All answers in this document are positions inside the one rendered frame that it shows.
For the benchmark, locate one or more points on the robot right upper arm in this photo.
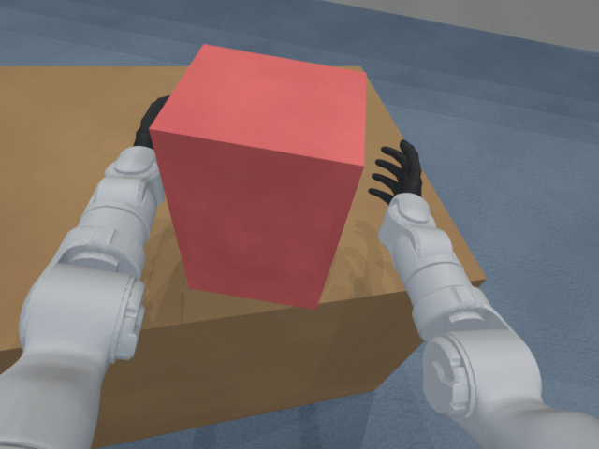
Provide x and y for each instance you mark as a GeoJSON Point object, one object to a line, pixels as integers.
{"type": "Point", "coordinates": [487, 381]}

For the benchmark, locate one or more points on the right robot forearm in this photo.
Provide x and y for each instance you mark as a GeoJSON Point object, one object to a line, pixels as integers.
{"type": "Point", "coordinates": [442, 296]}

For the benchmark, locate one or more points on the carton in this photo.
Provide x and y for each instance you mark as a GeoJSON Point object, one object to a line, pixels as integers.
{"type": "Point", "coordinates": [260, 158]}

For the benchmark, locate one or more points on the left robot forearm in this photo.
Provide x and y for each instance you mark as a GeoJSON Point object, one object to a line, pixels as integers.
{"type": "Point", "coordinates": [115, 225]}

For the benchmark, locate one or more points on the right robot hand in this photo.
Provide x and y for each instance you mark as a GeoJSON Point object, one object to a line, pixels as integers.
{"type": "Point", "coordinates": [408, 176]}

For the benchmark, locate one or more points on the robot left upper arm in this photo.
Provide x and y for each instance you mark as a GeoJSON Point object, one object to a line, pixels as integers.
{"type": "Point", "coordinates": [82, 320]}

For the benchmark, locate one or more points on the pedestal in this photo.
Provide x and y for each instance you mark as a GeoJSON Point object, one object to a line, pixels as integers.
{"type": "Point", "coordinates": [202, 358]}

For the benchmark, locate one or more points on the left robot hand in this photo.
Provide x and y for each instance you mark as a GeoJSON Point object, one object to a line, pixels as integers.
{"type": "Point", "coordinates": [143, 137]}

